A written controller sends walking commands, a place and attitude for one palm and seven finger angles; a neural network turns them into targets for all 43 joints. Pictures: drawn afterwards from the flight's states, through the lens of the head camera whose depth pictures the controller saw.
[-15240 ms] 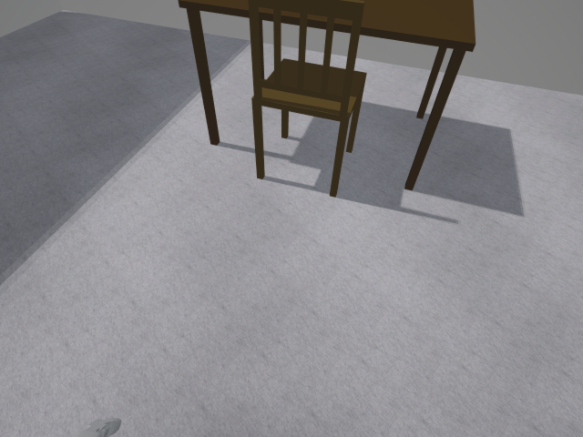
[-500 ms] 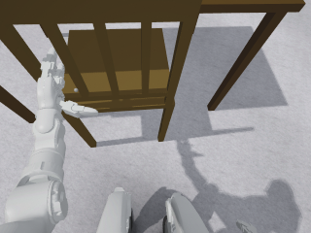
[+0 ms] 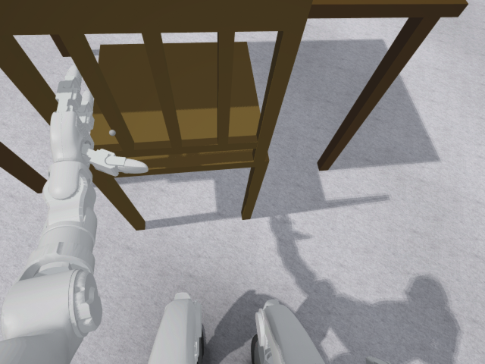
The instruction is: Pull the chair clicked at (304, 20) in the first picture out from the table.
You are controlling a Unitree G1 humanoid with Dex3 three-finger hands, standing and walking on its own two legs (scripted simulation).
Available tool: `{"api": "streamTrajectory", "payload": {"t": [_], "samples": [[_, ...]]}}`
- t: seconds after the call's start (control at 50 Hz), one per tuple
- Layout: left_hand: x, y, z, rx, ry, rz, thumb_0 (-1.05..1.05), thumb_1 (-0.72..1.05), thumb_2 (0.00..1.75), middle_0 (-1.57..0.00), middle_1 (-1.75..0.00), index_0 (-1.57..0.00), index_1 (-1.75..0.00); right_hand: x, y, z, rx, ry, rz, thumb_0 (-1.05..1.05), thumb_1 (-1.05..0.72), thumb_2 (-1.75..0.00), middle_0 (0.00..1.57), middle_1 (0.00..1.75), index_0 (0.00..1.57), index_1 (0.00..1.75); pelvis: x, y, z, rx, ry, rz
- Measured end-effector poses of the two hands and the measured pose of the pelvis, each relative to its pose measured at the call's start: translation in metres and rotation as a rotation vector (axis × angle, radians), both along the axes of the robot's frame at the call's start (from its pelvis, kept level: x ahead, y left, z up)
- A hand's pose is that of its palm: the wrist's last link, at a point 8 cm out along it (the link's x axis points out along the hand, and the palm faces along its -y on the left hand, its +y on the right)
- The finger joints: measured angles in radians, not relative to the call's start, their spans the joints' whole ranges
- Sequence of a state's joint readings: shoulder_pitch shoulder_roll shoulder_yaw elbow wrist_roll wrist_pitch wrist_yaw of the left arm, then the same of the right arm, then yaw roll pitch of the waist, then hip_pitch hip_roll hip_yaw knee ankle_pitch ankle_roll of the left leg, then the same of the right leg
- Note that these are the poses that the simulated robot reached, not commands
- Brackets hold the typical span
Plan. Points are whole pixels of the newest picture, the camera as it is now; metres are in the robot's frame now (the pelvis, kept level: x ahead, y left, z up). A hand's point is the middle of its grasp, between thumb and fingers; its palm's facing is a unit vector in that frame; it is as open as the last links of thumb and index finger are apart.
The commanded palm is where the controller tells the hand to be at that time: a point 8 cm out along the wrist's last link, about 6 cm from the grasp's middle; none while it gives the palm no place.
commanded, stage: push the fingers through the gap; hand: left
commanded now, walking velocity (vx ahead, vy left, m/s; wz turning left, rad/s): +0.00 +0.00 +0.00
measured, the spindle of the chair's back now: (166, 99) +0.54 +0.12 +0.04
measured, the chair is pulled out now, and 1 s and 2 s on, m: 0.00 0.01 0.06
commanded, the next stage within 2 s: hook a spindle and tug to test in 0.08 s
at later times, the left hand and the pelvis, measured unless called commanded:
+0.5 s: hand (120, 129) +0.48 +0.19 +0.04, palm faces +0.12 -0.99 -0.04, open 15.8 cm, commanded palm +0.45 +0.23 +0.03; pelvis +0.00 +0.00 +0.00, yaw +0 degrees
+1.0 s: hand (120, 122) +0.49 +0.19 +0.04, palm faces +0.13 -0.99 -0.03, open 6.9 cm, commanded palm +0.46 +0.22 +0.03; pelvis +0.02 +0.00 +0.01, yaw +0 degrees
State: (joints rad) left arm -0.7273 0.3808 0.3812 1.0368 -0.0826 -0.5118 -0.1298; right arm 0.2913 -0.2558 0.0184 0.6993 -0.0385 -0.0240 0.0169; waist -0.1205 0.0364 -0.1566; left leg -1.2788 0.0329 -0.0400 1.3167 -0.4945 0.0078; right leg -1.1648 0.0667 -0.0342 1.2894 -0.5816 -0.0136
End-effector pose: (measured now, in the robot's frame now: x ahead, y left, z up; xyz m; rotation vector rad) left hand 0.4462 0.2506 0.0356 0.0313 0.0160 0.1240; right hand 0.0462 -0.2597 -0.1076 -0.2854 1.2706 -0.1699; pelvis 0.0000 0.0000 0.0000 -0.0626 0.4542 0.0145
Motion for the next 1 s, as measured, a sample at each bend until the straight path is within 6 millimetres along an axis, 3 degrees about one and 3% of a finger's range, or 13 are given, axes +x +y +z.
{"api": "streamTrajectory", "payload": {"t": [0.3,0.42,0.6,0.82,1.0], "samples": [[0.002,-0.008,0.002,0.005,-0.003,-0.002,-0.01,-0.50,0.30,-0.08,-0.13,-0.08,-0.13,0.007,-0.001,-0.001,0.000,-0.022,0.012,0.00,-0.91,-0.90,0.20,0.30,0.21,0.30,-0.002,-0.001,0.000,0.002,0.000,0.002],[0.003,-0.010,0.001,0.005,-0.012,0.000,-0.01,-0.50,0.30,-0.14,-0.33,-0.14,-0.33,0.006,-0.003,-0.003,0.001,-0.013,0.012,0.00,-0.91,-0.90,0.20,0.30,0.21,0.30,-0.002,-0.003,-0.002,0.004,0.003,0.002],[0.010,-0.011,0.003,-0.006,-0.003,0.017,-0.01,-0.45,0.32,-0.27,-0.76,-0.26,-0.76,0.003,-0.005,-0.003,0.003,0.000,-0.003,0.01,-0.91,-0.90,0.20,0.30,0.21,0.30,0.000,-0.005,-0.002,0.006,0.007,0.000],[0.020,-0.008,0.003,0.004,-0.004,0.012,-0.01,0.00,0.51,-0.38,-1.25,-0.38,-1.28,0.003,-0.005,0.000,0.006,0.034,-0.019,0.00,-0.91,-0.90,0.20,0.30,0.21,0.30,0.009,-0.004,0.001,0.006,0.020,-0.005],[0.018,-0.011,0.003,-0.005,0.009,0.002,0.00,0.48,0.72,-0.37,-1.35,-0.39,-1.37,0.016,0.000,0.006,0.018,0.020,-0.035,0.01,-0.91,-0.90,0.20,0.30,0.21,0.30,0.020,0.000,0.008,0.006,0.018,-0.012]]}}
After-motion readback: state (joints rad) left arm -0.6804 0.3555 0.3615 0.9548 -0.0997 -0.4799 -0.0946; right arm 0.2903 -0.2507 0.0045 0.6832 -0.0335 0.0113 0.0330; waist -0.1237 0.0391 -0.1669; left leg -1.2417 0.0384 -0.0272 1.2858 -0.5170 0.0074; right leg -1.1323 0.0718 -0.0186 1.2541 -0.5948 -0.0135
